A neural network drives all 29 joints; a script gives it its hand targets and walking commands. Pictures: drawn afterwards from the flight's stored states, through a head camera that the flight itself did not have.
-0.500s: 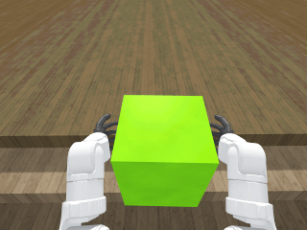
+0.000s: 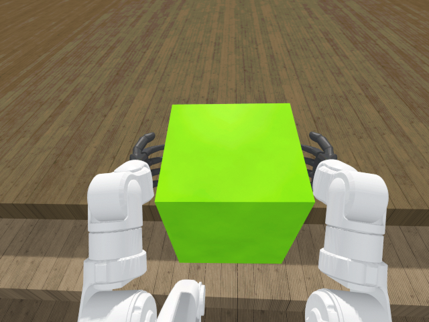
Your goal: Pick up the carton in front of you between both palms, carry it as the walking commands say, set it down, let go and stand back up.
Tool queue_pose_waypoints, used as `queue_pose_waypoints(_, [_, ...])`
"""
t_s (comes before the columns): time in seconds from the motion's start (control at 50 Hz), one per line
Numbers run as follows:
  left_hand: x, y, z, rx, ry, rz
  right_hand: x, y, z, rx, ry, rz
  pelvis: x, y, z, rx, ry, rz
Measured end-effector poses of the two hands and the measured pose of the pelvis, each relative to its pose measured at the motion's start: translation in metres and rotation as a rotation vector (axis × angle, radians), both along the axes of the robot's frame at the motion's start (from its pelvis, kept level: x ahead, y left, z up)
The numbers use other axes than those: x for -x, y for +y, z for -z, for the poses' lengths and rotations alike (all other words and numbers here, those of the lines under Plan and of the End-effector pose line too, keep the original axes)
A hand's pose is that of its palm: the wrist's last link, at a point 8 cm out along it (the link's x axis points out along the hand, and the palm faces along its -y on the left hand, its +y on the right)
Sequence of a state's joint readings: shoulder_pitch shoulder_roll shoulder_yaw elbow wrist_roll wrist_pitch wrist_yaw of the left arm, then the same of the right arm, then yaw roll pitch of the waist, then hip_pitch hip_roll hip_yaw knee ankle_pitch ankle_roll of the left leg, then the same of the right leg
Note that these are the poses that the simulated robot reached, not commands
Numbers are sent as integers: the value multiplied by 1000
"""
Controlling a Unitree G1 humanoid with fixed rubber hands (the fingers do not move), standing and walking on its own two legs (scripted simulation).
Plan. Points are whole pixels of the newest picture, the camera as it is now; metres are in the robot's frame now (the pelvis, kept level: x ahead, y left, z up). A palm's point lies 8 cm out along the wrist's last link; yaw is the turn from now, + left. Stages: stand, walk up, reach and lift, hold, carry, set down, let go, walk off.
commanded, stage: carry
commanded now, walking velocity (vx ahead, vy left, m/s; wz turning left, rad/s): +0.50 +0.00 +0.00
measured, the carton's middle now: (230, 189) +0.37 +0.02 +0.09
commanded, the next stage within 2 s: none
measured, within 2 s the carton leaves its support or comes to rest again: neither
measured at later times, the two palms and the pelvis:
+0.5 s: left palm (153, 25) +0.65 +0.21 +0.30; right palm (294, 12) +0.64 -0.09 +0.32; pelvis +0.29 +0.07 +0.12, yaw +2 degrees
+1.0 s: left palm out of the picture +0.98 +0.25 +0.42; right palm out of the picture +1.00 -0.05 +0.40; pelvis +0.63 +0.07 +0.24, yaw +2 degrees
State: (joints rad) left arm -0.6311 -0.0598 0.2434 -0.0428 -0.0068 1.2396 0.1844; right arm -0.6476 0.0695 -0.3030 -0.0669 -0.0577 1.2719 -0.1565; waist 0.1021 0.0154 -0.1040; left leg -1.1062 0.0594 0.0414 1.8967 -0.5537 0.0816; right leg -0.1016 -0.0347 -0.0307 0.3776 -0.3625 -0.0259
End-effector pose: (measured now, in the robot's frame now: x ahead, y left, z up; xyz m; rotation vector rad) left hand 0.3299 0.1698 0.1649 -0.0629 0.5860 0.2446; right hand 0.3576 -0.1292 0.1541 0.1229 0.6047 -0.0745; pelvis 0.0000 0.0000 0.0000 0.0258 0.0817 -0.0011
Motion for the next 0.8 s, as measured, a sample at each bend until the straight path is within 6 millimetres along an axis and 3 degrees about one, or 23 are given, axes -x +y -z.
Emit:
queue_pose_waypoints(0.1, [-78, 14, 5, 23, 19, 27, -62, 13, 10, 5, 21, 44, -63, 27, -4, -23, 24, -1])
queue_pose_waypoints(0.18, [-148, 8, 7, 66, 24, 130, -97, 7, 3, 56, 30, 154, -108, 54, -21, -19, -7, -14])
queue_pose_waypoints(0.26, [-187, 5, -14, 121, 39, 154, -125, 6, -24, 49, 45, 192, -145, 65, -58, -17, -21, -14])
queue_pose_waypoints(0.34, [-226, 13, -59, 107, -19, 141, -170, 15, -73, 35, -13, 191, -188, 74, -91, 11, -22, -1])
queue_pose_waypoints(0.44, [-284, 30, -114, 94, -113, 127, -240, 31, -138, 83, -107, 142, -250, 71, -113, 41, -16, -16])
queue_pose_waypoints(0.52, [-333, 43, -137, 103, -99, 95, -301, 44, -169, 120, -95, 90, -309, 64, -124, 72, -22, -35])
queue_pose_waypoints(0.62, [-400, 61, -148, 87, -39, 25, -390, 61, -177, 103, -39, 23, -387, 54, -133, 93, -2, -46])
queue_pose_waypoints(0.7, [-444, 77, -150, 61, 51, -65, -460, 79, -170, 67, 48, -56, -442, 42, -157, 99, -13, -51])
queue_pose_waypoints(0.8, [-487, 89, -166, 64, 99, -109, -516, 94, -179, 15, 100, -79, -492, 42, -199, 82, -30, -46])
